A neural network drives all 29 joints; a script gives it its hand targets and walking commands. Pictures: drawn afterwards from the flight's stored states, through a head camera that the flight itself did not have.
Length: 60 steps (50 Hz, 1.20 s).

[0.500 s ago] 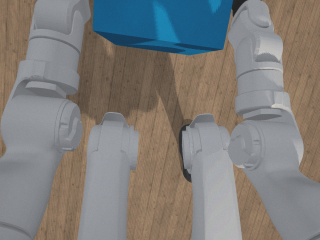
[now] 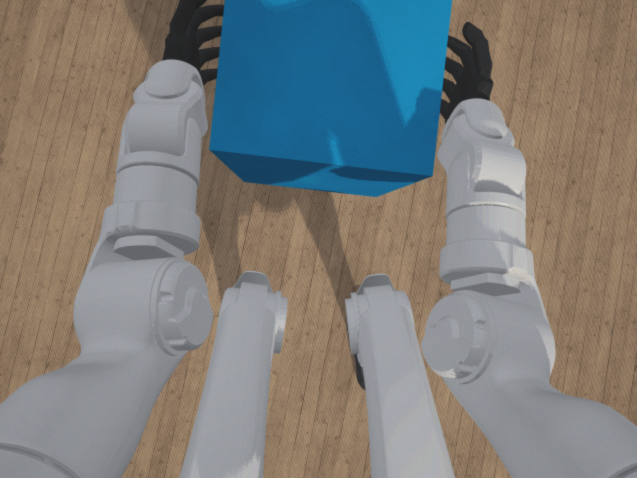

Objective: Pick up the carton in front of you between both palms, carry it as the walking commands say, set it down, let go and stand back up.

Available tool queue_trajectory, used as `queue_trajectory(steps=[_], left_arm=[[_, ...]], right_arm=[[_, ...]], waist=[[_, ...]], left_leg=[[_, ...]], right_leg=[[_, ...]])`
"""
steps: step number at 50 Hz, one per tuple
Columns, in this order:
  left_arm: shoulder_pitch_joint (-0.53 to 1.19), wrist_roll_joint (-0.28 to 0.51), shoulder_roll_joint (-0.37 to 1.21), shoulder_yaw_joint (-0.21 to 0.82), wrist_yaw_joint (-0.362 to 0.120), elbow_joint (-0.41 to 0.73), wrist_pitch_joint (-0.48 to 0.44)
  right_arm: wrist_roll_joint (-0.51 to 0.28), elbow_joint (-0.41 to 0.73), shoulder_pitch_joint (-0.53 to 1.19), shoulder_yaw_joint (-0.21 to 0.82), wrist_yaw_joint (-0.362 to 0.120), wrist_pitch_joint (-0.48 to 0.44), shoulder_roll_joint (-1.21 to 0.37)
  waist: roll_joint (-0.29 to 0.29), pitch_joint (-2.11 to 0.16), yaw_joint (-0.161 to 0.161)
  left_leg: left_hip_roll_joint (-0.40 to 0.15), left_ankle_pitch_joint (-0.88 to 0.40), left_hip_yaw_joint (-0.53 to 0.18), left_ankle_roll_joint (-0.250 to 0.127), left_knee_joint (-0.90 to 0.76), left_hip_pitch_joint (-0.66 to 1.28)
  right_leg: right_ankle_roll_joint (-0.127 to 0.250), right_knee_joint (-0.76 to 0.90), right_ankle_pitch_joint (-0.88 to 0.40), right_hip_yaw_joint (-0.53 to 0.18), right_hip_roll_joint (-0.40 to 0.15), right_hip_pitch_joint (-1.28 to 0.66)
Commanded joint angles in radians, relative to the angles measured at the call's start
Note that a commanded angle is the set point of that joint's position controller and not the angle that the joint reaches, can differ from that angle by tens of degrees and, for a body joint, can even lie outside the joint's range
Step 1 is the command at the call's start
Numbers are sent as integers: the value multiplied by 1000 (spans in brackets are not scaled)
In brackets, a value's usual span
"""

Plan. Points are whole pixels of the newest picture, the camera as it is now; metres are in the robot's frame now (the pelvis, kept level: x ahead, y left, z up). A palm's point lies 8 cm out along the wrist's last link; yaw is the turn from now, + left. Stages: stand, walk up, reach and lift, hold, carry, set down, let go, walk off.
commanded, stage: reach and lift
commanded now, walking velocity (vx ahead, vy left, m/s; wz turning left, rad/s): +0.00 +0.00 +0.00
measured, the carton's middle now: (323, 100) +0.53 +0.00 -0.13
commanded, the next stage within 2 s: none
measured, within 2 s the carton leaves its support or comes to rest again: neither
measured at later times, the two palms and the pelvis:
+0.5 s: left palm (112, 37) +0.46 +0.15 +0.10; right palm (579, 77) +0.46 -0.15 +0.10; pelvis +0.05 +0.00 +0.14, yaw +1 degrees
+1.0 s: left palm out of the picture +0.41 +0.15 +0.25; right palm out of the picture +0.41 -0.15 +0.25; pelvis +0.10 -0.01 +0.26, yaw +1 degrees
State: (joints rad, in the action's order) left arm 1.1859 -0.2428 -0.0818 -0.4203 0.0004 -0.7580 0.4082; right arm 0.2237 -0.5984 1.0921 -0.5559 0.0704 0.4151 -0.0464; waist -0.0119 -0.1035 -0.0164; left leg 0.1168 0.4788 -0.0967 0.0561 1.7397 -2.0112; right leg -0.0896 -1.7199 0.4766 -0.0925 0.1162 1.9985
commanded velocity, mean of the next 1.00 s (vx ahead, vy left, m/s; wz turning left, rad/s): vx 0.00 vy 0.00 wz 0.00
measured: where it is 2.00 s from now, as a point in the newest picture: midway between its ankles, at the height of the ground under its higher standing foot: (308, 359)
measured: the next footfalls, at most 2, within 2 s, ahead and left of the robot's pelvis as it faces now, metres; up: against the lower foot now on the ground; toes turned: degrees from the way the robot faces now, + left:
none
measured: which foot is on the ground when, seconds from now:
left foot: down 0.00-1.00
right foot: down 0.00-1.00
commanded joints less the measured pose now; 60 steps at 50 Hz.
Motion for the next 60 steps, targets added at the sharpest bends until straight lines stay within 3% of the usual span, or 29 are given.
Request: queue_trajectory(steps=[1,10,24,39,53,56,60], left_arm=[[570,199,1144,494,-243,19,-5],[379,208,1207,551,-225,40,-22],[122,158,1243,548,-205,45,-72],[-183,162,1250,647,-216,149,-71],[-432,201,1223,750,-225,319,64],[-458,208,1207,759,-226,367,113],[-468,191,1191,706,-235,352,162]], right_arm=[[-203,-25,727,621,-263,-6,-1050],[-202,-45,505,662,-269,-26,-1085],[-153,-73,229,672,-278,-71,-1112],[-150,-3,-95,785,-273,-70,-1137],[-187,161,-352,895,-285,61,-1110],[-194,195,-385,899,-292,108,-1102],[-171,183,-390,843,-303,157,-1076]], waist=[[47,-1218,4],[68,-1054,-6],[35,-831,1],[18,-620,12],[8,-349,15],[8,-268,16],[10,-128,20]], left_leg=[[53,-219,186,-23,-224,734],[58,-256,148,-17,-362,859],[42,-253,85,-32,-633,1116],[11,-393,35,-43,-949,1461],[-15,-526,16,-38,-1253,1806],[-19,-499,17,-39,-1308,1850],[-23,-378,21,-46,-1358,1849]], right_leg=[[35,193,-211,203,62,-665],[39,326,-233,167,65,-751],[58,600,-225,107,52,-1005],[67,929,-391,32,15,-1436],[61,1236,-546,6,-17,-1807],[61,1286,-520,7,-21,-1850],[69,1335,-388,12,-27,-1846]])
